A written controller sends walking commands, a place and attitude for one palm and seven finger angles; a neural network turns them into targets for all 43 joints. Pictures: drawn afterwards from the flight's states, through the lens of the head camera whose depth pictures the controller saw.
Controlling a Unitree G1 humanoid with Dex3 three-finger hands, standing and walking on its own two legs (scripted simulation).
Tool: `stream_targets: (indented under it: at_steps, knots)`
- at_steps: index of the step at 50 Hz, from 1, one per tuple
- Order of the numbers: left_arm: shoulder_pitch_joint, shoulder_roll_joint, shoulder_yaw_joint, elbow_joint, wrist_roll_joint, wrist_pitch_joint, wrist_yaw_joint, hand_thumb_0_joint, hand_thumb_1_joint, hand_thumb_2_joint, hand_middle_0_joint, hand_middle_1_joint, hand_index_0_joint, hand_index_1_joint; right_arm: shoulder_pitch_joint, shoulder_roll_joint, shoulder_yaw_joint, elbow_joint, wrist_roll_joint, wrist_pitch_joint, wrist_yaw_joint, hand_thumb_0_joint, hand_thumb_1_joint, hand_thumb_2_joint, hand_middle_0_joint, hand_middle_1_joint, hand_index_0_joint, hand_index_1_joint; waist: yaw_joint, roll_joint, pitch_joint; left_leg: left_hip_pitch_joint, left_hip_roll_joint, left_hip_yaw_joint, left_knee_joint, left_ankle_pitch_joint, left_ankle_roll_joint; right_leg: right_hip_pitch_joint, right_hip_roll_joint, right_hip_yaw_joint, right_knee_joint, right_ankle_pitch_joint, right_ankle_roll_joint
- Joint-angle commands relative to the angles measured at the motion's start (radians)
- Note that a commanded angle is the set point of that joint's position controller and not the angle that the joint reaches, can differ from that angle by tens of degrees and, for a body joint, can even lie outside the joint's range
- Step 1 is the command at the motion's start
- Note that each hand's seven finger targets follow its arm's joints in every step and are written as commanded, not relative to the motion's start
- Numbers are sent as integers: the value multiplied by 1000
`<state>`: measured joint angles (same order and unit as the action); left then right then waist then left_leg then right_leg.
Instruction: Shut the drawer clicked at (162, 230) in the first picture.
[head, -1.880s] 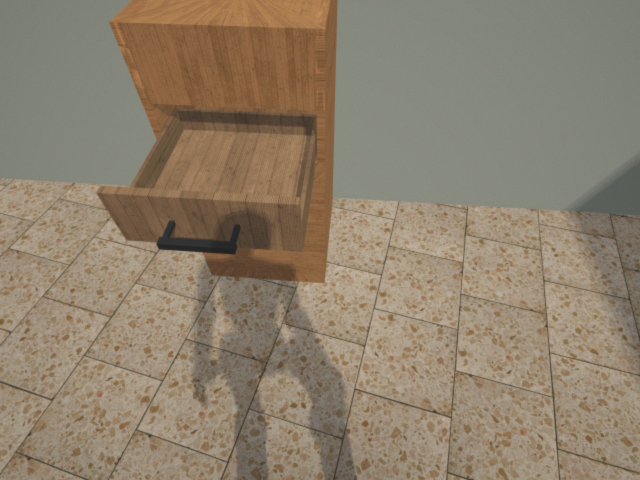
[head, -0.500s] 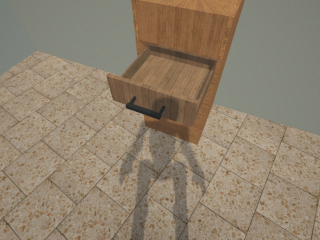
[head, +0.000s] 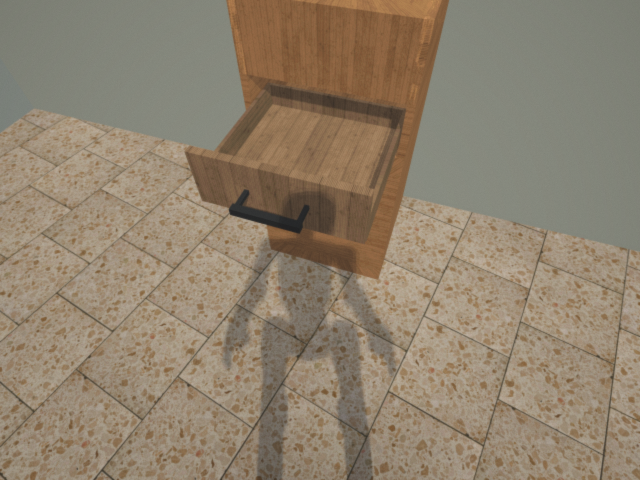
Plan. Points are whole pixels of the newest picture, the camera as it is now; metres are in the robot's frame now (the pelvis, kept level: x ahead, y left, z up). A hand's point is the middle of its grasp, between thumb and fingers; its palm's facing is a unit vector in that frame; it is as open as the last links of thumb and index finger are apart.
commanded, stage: turn to face it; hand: left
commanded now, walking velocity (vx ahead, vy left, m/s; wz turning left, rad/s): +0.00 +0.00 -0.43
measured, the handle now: (269, 210) +0.60 +0.15 -0.11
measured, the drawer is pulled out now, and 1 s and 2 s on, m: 0.30 0.30 0.30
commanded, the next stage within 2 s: take the last steps up to it in 0.40 s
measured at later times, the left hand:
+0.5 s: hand out of the picture +0.05 +0.18 -0.17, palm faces -0.09 -0.97 -0.22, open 7.4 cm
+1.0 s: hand out of the picture +0.12 +0.18 -0.18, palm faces -0.15 -0.97 -0.18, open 7.4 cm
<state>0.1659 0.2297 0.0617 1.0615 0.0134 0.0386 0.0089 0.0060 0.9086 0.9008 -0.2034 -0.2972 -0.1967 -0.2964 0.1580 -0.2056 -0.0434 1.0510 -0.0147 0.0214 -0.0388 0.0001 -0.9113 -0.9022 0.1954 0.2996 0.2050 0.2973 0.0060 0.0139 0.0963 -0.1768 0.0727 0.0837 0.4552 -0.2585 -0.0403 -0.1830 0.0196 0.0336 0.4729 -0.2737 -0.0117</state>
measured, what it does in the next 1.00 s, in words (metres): steps on the spot: left foot, then right foot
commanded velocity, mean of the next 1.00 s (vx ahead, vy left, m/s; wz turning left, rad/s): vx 0.15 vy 0.04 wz -0.16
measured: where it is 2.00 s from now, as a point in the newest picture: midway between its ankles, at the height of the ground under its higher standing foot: outside the picture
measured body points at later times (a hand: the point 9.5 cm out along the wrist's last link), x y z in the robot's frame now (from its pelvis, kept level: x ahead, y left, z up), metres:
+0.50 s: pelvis -0.01 +0.00 +0.00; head +0.05 -0.01 +0.45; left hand +0.05 +0.24 -0.16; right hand +0.05 -0.26 -0.14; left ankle +0.00 +0.13 -0.73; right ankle -0.01 -0.10 -0.74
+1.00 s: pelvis +0.06 +0.00 -0.01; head +0.10 +0.00 +0.44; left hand +0.13 +0.23 -0.16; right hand +0.01 -0.25 -0.15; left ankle +0.13 +0.11 -0.74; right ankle -0.01 -0.13 -0.74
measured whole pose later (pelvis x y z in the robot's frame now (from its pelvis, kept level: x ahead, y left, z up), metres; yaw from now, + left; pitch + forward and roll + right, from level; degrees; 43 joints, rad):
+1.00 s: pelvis +0.06 +0.00 -0.01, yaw -12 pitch -1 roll -1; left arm 0.26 0.18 0.08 1.05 0.02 -0.02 -0.01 0.01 0.91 0.90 -0.20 -0.30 -0.20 -0.30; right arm 0.30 -0.20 -0.06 1.05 -0.02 -0.02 0.00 0.00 -0.91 -0.90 0.19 0.30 0.20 0.30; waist -0.01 0.00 0.09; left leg -0.30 0.06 0.06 0.51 -0.28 -0.01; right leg -0.14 -0.02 0.00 0.50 -0.35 0.00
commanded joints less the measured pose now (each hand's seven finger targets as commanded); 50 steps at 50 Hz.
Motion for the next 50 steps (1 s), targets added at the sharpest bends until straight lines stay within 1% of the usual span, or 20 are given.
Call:
stream_targets:
  at_steps: [1, 5, 7, 8, 9, 10, 14, 19, 24, 26, 27, 30, 35, 36, 38, 39, 40, 44, 48, 50]
  knots:
    - [7, 135, 41, -108, 6, -2, 0, 0, 900, 900, -200, -300, -200, -300, 67, -167, -48, -74, -5, -6, -16, 0, -900, -900, 200, 300, 200, 300, -20, 58, -80, 80, 143, -78, -40, 186, 64, -128, -50, 65, 72, 254, -26]
    - [26, 86, 47, -140, 9, 13, -13, 0, 900, 900, -200, -300, -200, -300, 42, -193, -64, -103, -14, -7, -15, 0, -900, -900, 200, 300, 200, 300, -4, 202, -70, -6, 285, -139, -99, 201, 161, -157, -10, -33, 299, -152, -3]
    - [108, 89, 54, -126, 13, 10, -18, 0, 900, 900, -200, -300, -200, -300, -25, -187, -65, -125, -14, -5, -16, 0, -900, -900, 200, 300, 200, 300, 51, 126, -71, -97, 236, -71, 27, 196, 126, -41, -35, -19, 145, -48, -14]
    - [159, 148, 67, -116, 24, -1, -12, 0, 900, 900, -200, -300, -200, -300, -56, -147, -62, -146, -4, 1, -16, 0, -900, -900, 200, 300, 200, 300, 78, -85, -56, -194, 88, 7, 231, 31, 49, 6, -131, 170, -54, 191, -50]
    - [179, 233, 80, -110, 27, -7, -3, 0, 900, 900, -200, -300, -200, -300, -65, -82, -52, -172, 10, 5, -6, 0, -900, -900, 200, 300, 200, 300, 79, -334, -57, -327, -68, 42, 482, -351, -6, 39, -342, 453, -208, 331, -148]
    - [182, 206, 75, -108, 14, -8, 9, 0, 900, 900, -200, -300, -200, -300, -63, -115, -55, -154, 7, 20, -12, 0, -900, -900, 200, 300, 200, 300, 82, -312, -74, -330, -46, -117, 621, -345, 5, 30, -327, 478, -224, 324, -163]
    - [81, 135, 62, -144, 15, -15, 21, 0, 900, 900, -200, -300, -200, -300, -38, -68, -40, -129, 9, 5, -9, 0, -900, -900, 200, 300, 200, 300, 19, -121, -140, -327, -28, -114, 597, -222, -11, 120, -253, 317, -114, 508, -222]
    - [106, 146, 66, -132, 18, -14, 20, 0, 900, 900, -200, -300, -200, -300, -49, -48, -33, -136, 16, 5, -8, 0, -900, -900, 200, 300, 200, 300, 31, -150, -131, -236, -54, -88, 358, -193, -5, 134, -224, 314, -126, 530, -204]
    - [34, 127, 62, -147, 4, -10, 13, 0, 900, 900, -200, -300, -200, -300, 76, -60, -32, -108, 17, -16, -17, 0, -900, -900, 200, 300, 200, 300, -39, -94, -134, 71, -40, -98, -52, 43, 21, -57, -148, 279, -57, 342, -100]
    - [63, 41, 42, -164, -6, -12, 3, 0, 900, 900, -200, -300, -200, -300, 91, -183, -48, -122, -7, -24, -20, 0, -900, -900, 200, 300, 200, 300, -29, 270, -127, 119, 286, -436, -203, 41, 165, -245, 32, 72, 164, -166, 2]
    - [39, 58, 43, -182, -4, -16, -3, 0, 900, 900, -200, -300, -200, -300, 81, -202, -44, -141, -23, -15, -19, 0, -900, -900, 200, 300, 200, 300, -36, 234, -95, -15, 347, -500, -245, -123, 246, -236, 35, 20, 323, -286, 20]
    - [-34, 46, 40, -169, 12, -18, -23, 0, 900, 900, -200, -300, -200, -300, 94, -148, -31, -125, -31, -32, -8, 0, -900, -900, 200, 300, 200, 300, -28, 198, -23, 14, 220, -376, -236, -22, 219, -317, -3, 5, 466, -226, 4]
    - [0, 20, 18, -133, 7, -48, -37, 0, 900, 900, -200, -300, -200, -300, 154, -137, -27, -66, -22, -41, 3, 0, -900, -900, 200, 300, 200, 300, -6, 134, -93, -7, 131, -211, -119, 76, 154, -32, 6, -119, 74, -104, -8]
    - [54, 44, 24, -111, 7, -54, -33, 0, 900, 900, -200, -300, -200, -300, 142, -125, -26, -62, -13, -43, 7, 0, -900, -900, 200, 300, 200, 300, 22, 50, -87, -75, 75, -159, -39, 15, 115, 81, 1, -94, -54, -35, -16]
    - [192, 212, 65, -68, 13, -56, -15, 0, 900, 900, -200, -300, -200, -300, 91, -57, -16, -111, -3, -45, 22, 0, -900, -900, 200, 300, 200, 300, 85, -271, -35, -415, -72, 10, 277, -296, 20, 248, -362, 407, -311, -328, -167]
    - [200, 230, 67, -72, 11, -47, -16, 0, 900, 900, -200, -300, -200, -300, 34, -81, -22, -138, -13, -46, 35, 0, -900, -900, 200, 300, 200, 300, 104, -214, -14, -428, -50, -30, 410, -332, 27, 181, -402, 443, -329, -320, -228]
    - [161, 197, 61, -78, 12, -59, -10, 0, 900, 900, -200, -300, -200, -300, 31, -74, -29, -119, -8, -48, 33, 0, -900, -900, 200, 300, 200, 300, 70, -233, -8, -437, -9, -86, 464, -280, 29, 151, -374, 444, -311, -328, -238]
    - [92, 147, 55, -82, 12, -76, -6, 0, 900, 900, -200, -300, -200, -300, 53, -28, -25, -82, -2, -49, 50, 0, -900, -900, 200, 300, 200, 300, 27, -157, 10, -278, 22, -56, 279, -163, 16, 45, -316, 205, -263, -28, -187]
    - [65, 113, 50, -61, 2, -70, -14, 0, 900, 900, -200, -300, -200, -300, 235, -34, -21, -8, -7, -69, 41, 0, -900, -900, 200, 300, 200, 300, -47, 4, -43, 116, -28, 0, -34, 18, 16, -147, -172, 48, -90, -130, -86]
    - [21, 19, 27, -107, -1, -62, -20, 0, 900, 900, -200, -300, -200, -300, 430, -173, -51, 32, -29, -70, 14, 0, -900, -900, 200, 300, 200, 300, -122, 301, -71, 213, 295, -458, -238, -186, 185, -376, 8, -146, 362, -297, -5]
